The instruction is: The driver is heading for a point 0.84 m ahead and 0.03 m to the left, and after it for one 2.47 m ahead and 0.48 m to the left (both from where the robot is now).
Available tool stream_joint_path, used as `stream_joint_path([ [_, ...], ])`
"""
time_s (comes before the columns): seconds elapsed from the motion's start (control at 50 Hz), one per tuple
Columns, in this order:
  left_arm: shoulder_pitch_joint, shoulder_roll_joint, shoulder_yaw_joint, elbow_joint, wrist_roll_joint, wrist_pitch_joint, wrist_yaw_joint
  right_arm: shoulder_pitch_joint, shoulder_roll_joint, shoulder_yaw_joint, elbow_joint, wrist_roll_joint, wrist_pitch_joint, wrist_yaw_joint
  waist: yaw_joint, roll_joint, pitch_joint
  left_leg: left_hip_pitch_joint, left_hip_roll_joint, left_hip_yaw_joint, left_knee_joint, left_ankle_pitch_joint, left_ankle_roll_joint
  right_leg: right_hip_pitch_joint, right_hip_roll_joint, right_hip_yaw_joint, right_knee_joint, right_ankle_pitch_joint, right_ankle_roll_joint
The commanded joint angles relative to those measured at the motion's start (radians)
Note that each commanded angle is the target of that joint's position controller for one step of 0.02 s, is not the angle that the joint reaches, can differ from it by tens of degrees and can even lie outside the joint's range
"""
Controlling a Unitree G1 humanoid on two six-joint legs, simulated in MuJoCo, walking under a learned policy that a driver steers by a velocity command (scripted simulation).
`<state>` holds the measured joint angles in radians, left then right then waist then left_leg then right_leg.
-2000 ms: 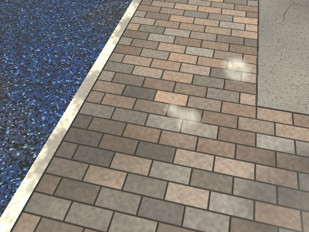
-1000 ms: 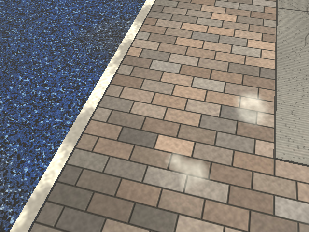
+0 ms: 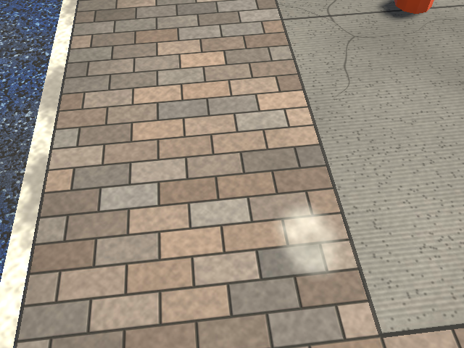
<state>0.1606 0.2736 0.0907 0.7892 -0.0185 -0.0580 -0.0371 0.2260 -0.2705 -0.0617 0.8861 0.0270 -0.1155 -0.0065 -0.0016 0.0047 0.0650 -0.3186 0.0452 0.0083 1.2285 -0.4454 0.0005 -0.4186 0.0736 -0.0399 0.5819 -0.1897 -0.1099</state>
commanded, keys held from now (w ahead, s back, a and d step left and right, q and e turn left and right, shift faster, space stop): w+e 0.12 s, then w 0.50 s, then no key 0.24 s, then q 0.08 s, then w+q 0.06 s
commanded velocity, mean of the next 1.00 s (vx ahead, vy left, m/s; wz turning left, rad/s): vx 0.41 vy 0.00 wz -0.18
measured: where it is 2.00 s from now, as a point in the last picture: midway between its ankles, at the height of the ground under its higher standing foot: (236, 249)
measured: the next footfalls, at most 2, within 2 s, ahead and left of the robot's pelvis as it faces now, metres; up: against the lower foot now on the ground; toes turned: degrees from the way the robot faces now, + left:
left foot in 0.40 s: +0.42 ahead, +0.12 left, +0.00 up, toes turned -9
right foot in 0.86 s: +0.63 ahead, -0.16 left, +0.00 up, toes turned -10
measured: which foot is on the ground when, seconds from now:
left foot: up 0.00-0.38, down 0.40-0.88, up 0.90-1.00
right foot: down 0.00-0.42, up 0.44-0.84, down 0.86-1.00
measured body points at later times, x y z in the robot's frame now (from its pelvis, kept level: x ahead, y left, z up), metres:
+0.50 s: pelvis +0.30 +0.04 +0.01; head +0.33 +0.04 +0.45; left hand +0.39 +0.30 -0.12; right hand +0.42 -0.25 -0.09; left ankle +0.38 +0.12 -0.72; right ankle +0.14 -0.06 -0.64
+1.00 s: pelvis +0.51 -0.03 +0.01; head +0.54 -0.05 +0.45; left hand +0.73 +0.18 -0.08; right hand +0.52 -0.31 -0.13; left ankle +0.44 +0.12 -0.66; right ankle +0.59 -0.15 -0.72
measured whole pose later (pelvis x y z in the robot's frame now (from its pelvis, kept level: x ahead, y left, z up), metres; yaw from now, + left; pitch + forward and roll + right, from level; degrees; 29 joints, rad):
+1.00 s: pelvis +0.51 -0.03 +0.01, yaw -8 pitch +2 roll +0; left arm 0.08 0.22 0.03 0.74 0.01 -0.05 -0.01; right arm 0.27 -0.29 -0.04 0.88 0.02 -0.02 -0.01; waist -0.03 0.03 0.02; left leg -0.39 0.01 -0.03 1.05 -0.58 -0.04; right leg -0.44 0.00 -0.04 0.49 -0.10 -0.04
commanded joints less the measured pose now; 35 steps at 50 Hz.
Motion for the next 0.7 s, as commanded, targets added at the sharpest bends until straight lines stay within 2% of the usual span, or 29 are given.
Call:
stream_joint_path([
  [0.02,0.052,0.092,0.019,-0.063,0.009,-0.02,0.011,-0.041,-0.135,-0.032,-0.1,-0.021,-0.038,-0.002,0.005,-0.007,-0.143,-0.351,0.08,-0.101,-0.034,0.107,0.015,0.372,-0.278,0.446,-0.322,0.188,-0.206],
  [0.04,0.041,0.094,0.018,-0.071,0.011,-0.021,0.015,-0.03,-0.132,-0.036,-0.104,-0.025,-0.023,-0.002,-0.014,-0.01,-0.132,-0.307,0.084,-0.098,-0.075,0.12,0.002,0.314,-0.263,0.424,-0.343,0.221,-0.204],
  [0.08,0.062,0.124,0.024,-0.069,0.005,-0.024,0.027,-0.046,-0.103,-0.032,-0.119,-0.038,-0.003,-0.004,-0.023,-0.008,-0.106,-0.29,0.079,-0.074,-0.175,0.16,-0.03,0.236,-0.243,0.365,-0.364,0.301,-0.205],
  [0.12,0.097,0.154,0.032,-0.064,0.002,-0.023,0.041,-0.123,-0.083,-0.024,-0.149,-0.044,0.005,-0.008,-0.003,-0.02,-0.078,-0.305,0.059,-0.057,-0.315,0.274,-0.056,0.197,-0.213,0.317,-0.372,0.321,-0.188],
  [0.16,0.12,0.146,0.029,-0.057,0.0,-0.018,0.05,-0.183,-0.06,-0.014,-0.163,-0.041,0.005,-0.001,0.025,-0.053,-0.068,-0.272,0.033,-0.042,-0.487,0.431,-0.058,0.181,-0.169,0.253,-0.364,0.291,-0.147],
  [0.2,0.159,0.133,0.024,-0.043,0.0,-0.016,0.051,-0.244,-0.044,-0.004,-0.176,-0.034,-0.002,0.011,0.063,-0.075,-0.063,-0.216,0.007,-0.025,-0.616,0.566,-0.05,0.173,-0.156,0.231,-0.361,0.225,-0.117],
  [0.26,0.214,0.131,0.02,-0.014,-0.001,-0.016,0.047,-0.308,-0.064,-0.004,-0.202,-0.022,-0.011,0.025,0.095,-0.09,-0.042,-0.225,-0.002,-0.035,-0.69,0.588,-0.025,0.25,-0.202,0.278,-0.333,0.169,-0.11],
  [0.32,0.243,0.139,0.021,0.002,0.002,-0.007,0.052,-0.325,-0.095,-0.01,-0.222,-0.023,-0.023,0.038,0.089,-0.1,-0.034,-0.268,-0.009,-0.039,-0.741,0.469,0.018,0.39,-0.263,0.34,-0.263,0.236,-0.1],
  [0.34,0.241,0.146,0.023,0.004,0.004,-0.003,0.055,-0.305,-0.103,-0.013,-0.221,-0.022,-0.027,0.039,0.075,-0.112,-0.036,-0.25,-0.016,-0.032,-0.749,0.422,0.033,0.418,-0.275,0.35,-0.239,0.296,-0.091],
  [0.36,0.224,0.152,0.024,0.001,0.005,0.001,0.056,-0.254,-0.118,-0.02,-0.21,-0.022,-0.03,0.039,0.043,-0.125,-0.056,-0.182,-0.034,-0.012,-0.767,0.389,0.053,0.431,-0.268,0.344,-0.19,0.422,-0.079],
  [0.38,0.202,0.142,0.018,-0.007,0.006,0.004,0.055,-0.146,-0.143,-0.034,-0.179,-0.027,-0.033,0.035,-0.014,-0.116,-0.121,-0.03,-0.053,0.008,-0.793,0.416,0.083,0.422,-0.223,0.308,-0.077,0.574,-0.058],
  [0.4,0.178,0.115,0.004,-0.028,0.014,0.002,0.052,0.014,-0.185,-0.048,-0.151,-0.04,-0.034,0.031,-0.088,-0.084,-0.256,0.234,0.046,-0.085,-0.742,0.469,0.145,0.307,-0.173,0.266,0.136,0.528,-0.027],
  [0.42,0.293,0.051,-0.016,-0.035,0.005,-0.01,0.05,0.165,-0.264,-0.072,-0.124,-0.053,-0.027,0.028,-0.087,0.131,-0.418,0.628,0.26,-0.456,-0.757,0.355,0.294,-0.041,-0.03,0.173,0.51,0.191,0.053],
  [0.44,0.321,0.057,-0.023,-0.026,-0.006,-0.023,0.047,0.205,-0.213,-0.061,-0.092,-0.027,-0.018,0.038,-0.089,0.288,-0.445,0.716,0.356,-0.752,-0.9,0.182,0.349,-0.25,0.023,0.204,0.686,-0.379,0.073],
  [0.46,0.235,0.135,-0.006,-0.038,-0.02,-0.029,0.042,0.149,-0.147,-0.04,-0.102,-0.008,-0.012,0.037,-0.098,0.173,-0.282,0.61,0.329,-0.674,-0.922,0.042,0.299,-0.355,-0.041,0.232,0.764,-0.343,0.067],
  [0.48,0.146,0.138,-0.008,-0.06,-0.017,-0.032,0.04,0.078,-0.119,-0.03,-0.119,-0.015,-0.001,0.032,-0.084,0.081,-0.176,0.465,0.288,-0.538,-0.944,0.063,0.26,-0.36,-0.094,0.185,0.743,-0.254,0.063],
  [0.5,0.097,0.126,-0.007,-0.075,-0.002,-0.035,0.04,0.025,-0.104,-0.021,-0.123,-0.025,0.004,0.034,-0.055,0.035,-0.095,0.325,0.246,-0.448,-0.98,0.15,0.246,-0.339,-0.132,0.152,0.668,-0.188,0.064],
  [0.52,0.095,0.119,-0.002,-0.073,0.01,-0.031,0.041,-0.002,-0.082,-0.012,-0.128,-0.034,0.001,0.035,-0.026,0.041,-0.072,0.247,0.211,-0.385,-1.006,0.237,0.232,-0.29,-0.165,0.148,0.604,-0.144,0.065],
  [0.54,0.119,0.1,-0.003,-0.068,0.008,-0.025,0.04,-0.01,-0.082,-0.01,-0.125,-0.038,0.0,0.036,-0.006,0.066,-0.073,0.199,0.191,-0.344,-1.027,0.294,0.23,-0.243,-0.178,0.14,0.57,-0.124,0.07],
  [0.58,0.134,0.067,-0.011,-0.066,0.009,-0.016,0.042,0.003,-0.098,-0.014,-0.111,-0.03,-0.006,0.035,0.007,0.084,-0.078,0.161,0.176,-0.272,-1.061,0.395,0.244,-0.222,-0.192,0.116,0.498,-0.1,0.086],
  [0.62,0.074,0.055,-0.018,-0.089,0.016,-0.015,0.045,0.023,-0.131,-0.023,-0.098,-0.025,-0.005,0.027,-0.001,0.067,-0.066,0.158,0.173,-0.217,-1.085,0.476,0.251,-0.253,-0.202,0.101,0.39,-0.02,0.106],
  [0.66,0.02,0.038,-0.026,-0.1,0.022,-0.019,0.044,0.025,-0.142,-0.023,-0.089,-0.026,0.005,0.018,-0.009,0.058,-0.054,0.142,0.139,-0.124,-1.065,0.696,0.224,-0.212,-0.184,0.077,0.239,0.09,0.119],
  [0.7,-0.032,0.019,-0.034,-0.108,0.022,-0.027,0.037,0.057,-0.147,-0.023,-0.073,-0.021,0.016,0.011,-0.031,0.066,-0.069,0.134,0.099,-0.047,-1.033,0.815,0.189,-0.125,-0.143,0.043,0.098,0.218,0.12],
])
